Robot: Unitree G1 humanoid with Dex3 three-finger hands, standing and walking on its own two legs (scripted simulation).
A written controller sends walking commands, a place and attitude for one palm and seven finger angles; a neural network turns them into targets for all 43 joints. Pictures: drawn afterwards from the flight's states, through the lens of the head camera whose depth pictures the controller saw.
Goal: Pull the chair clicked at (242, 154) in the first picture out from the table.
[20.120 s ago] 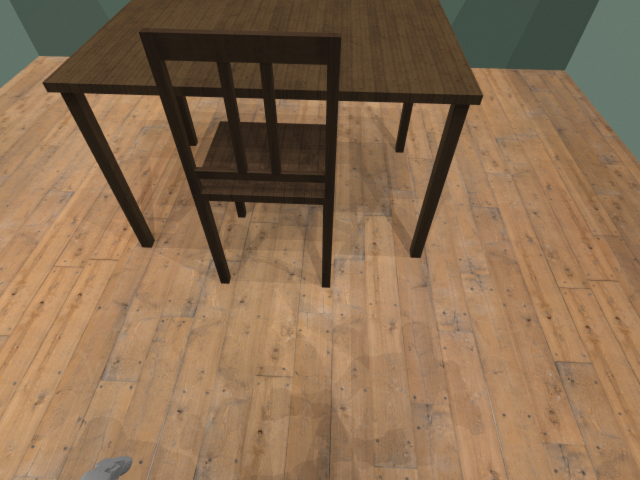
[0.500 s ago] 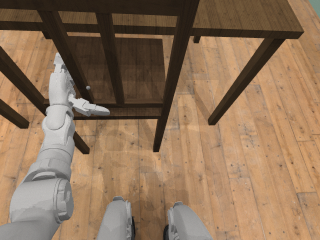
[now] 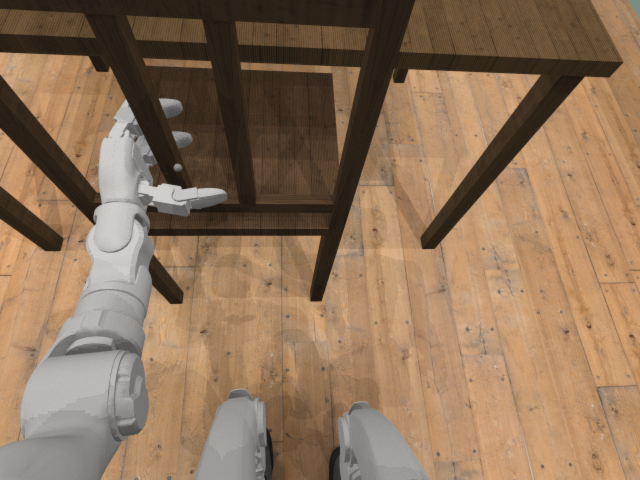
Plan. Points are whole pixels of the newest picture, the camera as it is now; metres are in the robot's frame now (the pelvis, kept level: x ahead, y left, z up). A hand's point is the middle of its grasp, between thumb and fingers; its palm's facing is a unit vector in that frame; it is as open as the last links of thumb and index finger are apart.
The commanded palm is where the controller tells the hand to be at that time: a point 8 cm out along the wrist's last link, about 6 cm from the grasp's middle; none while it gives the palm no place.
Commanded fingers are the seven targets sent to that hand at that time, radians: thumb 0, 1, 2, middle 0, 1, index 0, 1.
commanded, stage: hook a spindle and tug to test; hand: left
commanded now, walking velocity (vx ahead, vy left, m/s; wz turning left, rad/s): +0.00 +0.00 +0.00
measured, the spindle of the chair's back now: (157, 131) +0.52 +0.18 +0.06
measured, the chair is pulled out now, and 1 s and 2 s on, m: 0.00 0.03 0.17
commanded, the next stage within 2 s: step backward, pulling the chair out in 0.96 s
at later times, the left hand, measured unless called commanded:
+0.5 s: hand (178, 165) +0.49 +0.16 +0.04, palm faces +0.05 -1.00 +0.00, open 5.7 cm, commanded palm +0.45 +0.18 +0.03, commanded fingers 0.00 0.90 0.90 -0.50 -1.45 -0.50 -1.45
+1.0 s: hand (181, 187) +0.46 +0.15 +0.04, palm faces +0.02 -1.00 +0.00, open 5.8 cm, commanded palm +0.42 +0.19 +0.03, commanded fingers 0.00 0.90 0.90 -0.50 -1.45 -0.50 -1.45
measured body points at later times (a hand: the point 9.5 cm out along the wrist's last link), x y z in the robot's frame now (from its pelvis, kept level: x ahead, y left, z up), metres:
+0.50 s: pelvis +0.01 +0.01 +0.01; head +0.15 +0.03 +0.43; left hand +0.48 +0.21 +0.04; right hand +0.05 -0.25 -0.12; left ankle +0.05 +0.10 -0.61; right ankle -0.01 -0.11 -0.61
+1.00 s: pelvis +0.02 +0.00 +0.01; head +0.16 +0.02 +0.44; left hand +0.45 +0.21 +0.04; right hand +0.10 -0.25 -0.11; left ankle +0.05 +0.10 -0.61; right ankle -0.01 -0.11 -0.61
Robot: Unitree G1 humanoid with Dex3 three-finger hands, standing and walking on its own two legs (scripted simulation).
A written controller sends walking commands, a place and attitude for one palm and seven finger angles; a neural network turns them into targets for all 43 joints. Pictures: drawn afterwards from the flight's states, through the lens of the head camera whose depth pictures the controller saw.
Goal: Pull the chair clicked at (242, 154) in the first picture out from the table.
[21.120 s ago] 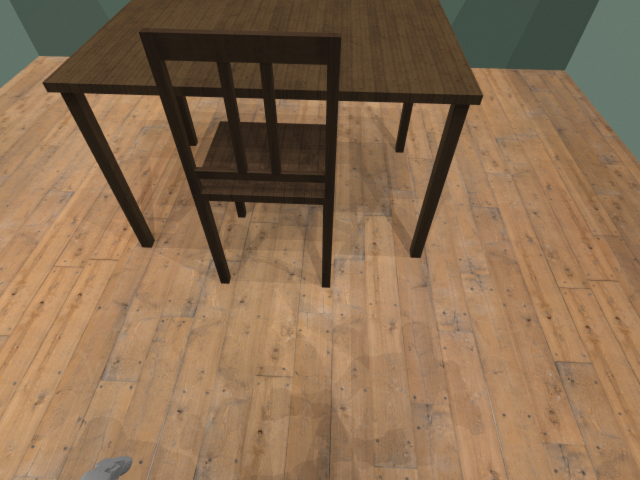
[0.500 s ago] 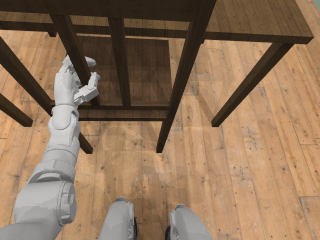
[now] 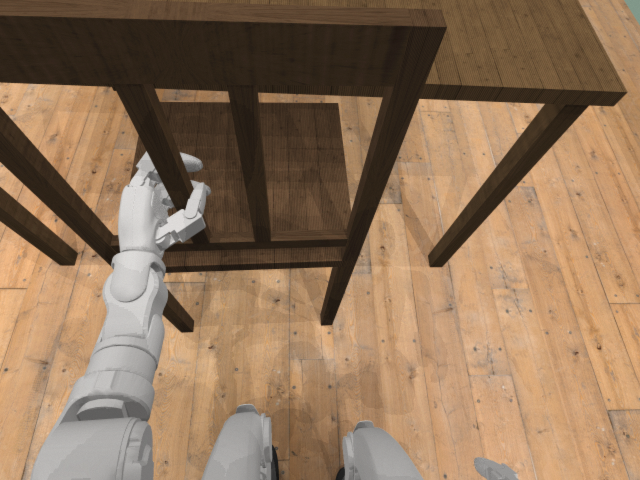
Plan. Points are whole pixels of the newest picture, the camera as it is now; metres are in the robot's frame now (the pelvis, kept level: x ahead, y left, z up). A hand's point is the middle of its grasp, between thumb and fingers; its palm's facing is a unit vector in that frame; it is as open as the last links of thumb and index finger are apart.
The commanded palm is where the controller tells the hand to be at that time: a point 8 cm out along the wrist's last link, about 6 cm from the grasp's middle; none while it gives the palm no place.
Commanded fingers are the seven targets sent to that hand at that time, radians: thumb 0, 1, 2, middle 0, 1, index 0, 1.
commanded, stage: step backward, pulling the chair out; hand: left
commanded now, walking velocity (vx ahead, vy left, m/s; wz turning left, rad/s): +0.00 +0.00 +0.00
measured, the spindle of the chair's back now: (176, 180) +0.47 +0.17 +0.04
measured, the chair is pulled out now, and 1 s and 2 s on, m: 0.03 0.17 0.27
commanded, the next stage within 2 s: none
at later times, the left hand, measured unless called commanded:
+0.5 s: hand (211, 229) +0.40 +0.12 +0.04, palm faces +0.00 -0.99 -0.13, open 5.6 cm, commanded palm +0.38 +0.17 +0.04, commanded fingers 0.00 0.90 0.90 -0.50 -1.45 -0.50 -1.45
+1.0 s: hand (221, 314) +0.30 +0.10 +0.04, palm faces +0.00 -0.99 -0.13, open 5.5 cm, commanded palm +0.31 +0.16 +0.04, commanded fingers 0.00 0.90 0.90 -0.50 -1.45 -0.50 -1.45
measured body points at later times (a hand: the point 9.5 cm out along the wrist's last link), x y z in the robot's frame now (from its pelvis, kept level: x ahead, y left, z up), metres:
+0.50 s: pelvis +0.00 +0.01 +0.09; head +0.09 +0.01 +0.53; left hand +0.40 +0.18 +0.05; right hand +0.05 -0.27 -0.04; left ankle +0.03 +0.09 -0.63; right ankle -0.03 -0.11 -0.63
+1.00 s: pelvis -0.07 +0.00 +0.10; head +0.01 -0.01 +0.54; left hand +0.29 +0.16 +0.05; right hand +0.00 -0.30 -0.03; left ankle +0.03 +0.09 -0.63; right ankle -0.03 -0.11 -0.63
